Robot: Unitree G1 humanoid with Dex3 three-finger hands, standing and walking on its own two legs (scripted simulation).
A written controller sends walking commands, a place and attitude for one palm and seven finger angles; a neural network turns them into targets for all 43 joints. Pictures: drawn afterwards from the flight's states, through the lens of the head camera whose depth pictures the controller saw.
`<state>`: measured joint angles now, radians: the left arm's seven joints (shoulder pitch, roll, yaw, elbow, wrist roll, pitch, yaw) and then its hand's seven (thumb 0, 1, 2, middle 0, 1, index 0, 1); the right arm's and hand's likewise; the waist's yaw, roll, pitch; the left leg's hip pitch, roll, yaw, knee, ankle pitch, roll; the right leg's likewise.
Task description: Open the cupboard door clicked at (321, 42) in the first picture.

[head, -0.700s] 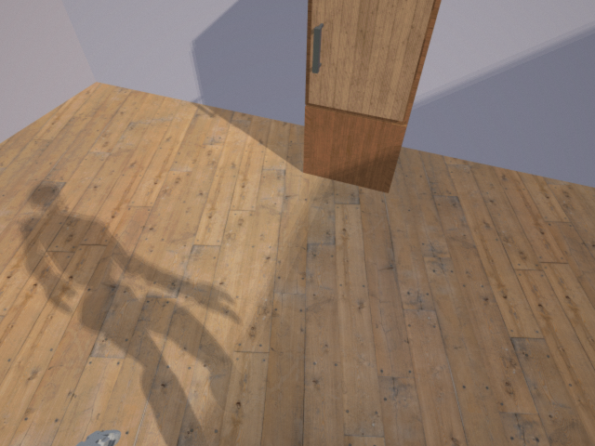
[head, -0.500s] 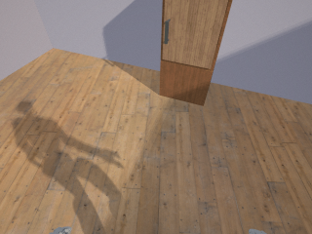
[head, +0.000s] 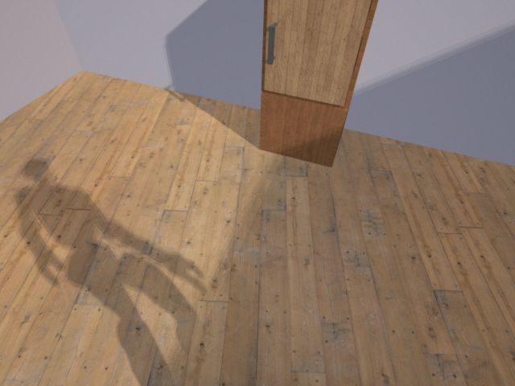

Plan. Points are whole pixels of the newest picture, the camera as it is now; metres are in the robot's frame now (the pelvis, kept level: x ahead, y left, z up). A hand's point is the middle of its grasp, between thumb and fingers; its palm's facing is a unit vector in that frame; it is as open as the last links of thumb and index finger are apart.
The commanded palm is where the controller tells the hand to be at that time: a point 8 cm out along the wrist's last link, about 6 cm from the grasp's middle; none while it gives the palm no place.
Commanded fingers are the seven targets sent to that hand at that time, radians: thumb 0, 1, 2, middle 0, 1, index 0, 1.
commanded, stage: stand and wait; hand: left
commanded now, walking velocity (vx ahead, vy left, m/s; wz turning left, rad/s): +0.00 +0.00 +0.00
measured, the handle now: (272, 43) +1.48 +0.01 -0.10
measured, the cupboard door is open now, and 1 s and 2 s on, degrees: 0 0 0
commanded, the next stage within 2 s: look at it before walking up in 0.22 s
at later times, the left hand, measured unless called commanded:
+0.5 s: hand out of the picture +0.08 +0.24 -0.16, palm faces -0.04 -0.95 -0.33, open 7.4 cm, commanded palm none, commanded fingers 0.00 0.90 0.90 -0.20 -0.30 -0.20 -0.30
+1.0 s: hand out of the picture +0.08 +0.25 -0.16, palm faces -0.03 -0.94 -0.33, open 7.4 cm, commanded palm none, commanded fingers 0.00 0.90 0.90 -0.20 -0.30 -0.20 -0.30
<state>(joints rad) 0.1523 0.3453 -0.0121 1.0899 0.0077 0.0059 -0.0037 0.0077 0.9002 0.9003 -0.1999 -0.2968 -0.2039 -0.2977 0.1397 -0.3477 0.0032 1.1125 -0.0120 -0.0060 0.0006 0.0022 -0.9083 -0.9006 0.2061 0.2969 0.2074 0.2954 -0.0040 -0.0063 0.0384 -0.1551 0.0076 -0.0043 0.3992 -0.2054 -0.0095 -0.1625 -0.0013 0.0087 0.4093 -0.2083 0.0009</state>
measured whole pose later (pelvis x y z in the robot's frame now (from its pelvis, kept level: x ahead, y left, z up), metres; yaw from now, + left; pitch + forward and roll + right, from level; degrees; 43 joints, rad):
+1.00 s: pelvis +0.01 +0.00 +0.00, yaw +0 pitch -2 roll +0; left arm 0.13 0.34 -0.01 1.09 0.01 0.00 0.00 0.01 0.90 0.90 -0.20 -0.30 -0.20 -0.30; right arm 0.10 -0.34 0.01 1.11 -0.01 -0.01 0.00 0.00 -0.91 -0.90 0.21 0.30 0.21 0.30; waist 0.00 -0.01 0.03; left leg -0.13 0.01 -0.01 0.36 -0.20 -0.01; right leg -0.14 0.00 0.01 0.37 -0.20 0.00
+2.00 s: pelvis +0.35 +0.01 -0.01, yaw +11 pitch -1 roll -2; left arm 0.28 0.20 0.05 1.08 0.03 -0.06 0.01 -0.01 0.94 0.90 -0.20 -0.30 -0.20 -0.30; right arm 0.19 -0.20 -0.07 1.00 -0.03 -0.02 0.02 0.00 -0.92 -0.90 0.20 0.30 0.20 0.29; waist -0.01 0.01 0.01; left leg -0.51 0.14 0.10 0.81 -0.23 -0.01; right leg -0.15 -0.04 -0.24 0.44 -0.27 -0.02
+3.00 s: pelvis +0.66 +0.05 -0.01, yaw -2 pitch +1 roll +1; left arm 0.19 0.19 0.07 0.95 0.02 0.04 -0.01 0.01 0.91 0.90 -0.20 -0.30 -0.20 -0.30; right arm 0.12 -0.21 -0.05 0.93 -0.01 0.02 -0.02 0.00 -0.91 -0.90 0.20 0.30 0.20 0.29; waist 0.04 -0.01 0.03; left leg -0.37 0.05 0.04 0.75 -0.39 -0.05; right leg -0.36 0.06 0.02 0.47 -0.12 -0.06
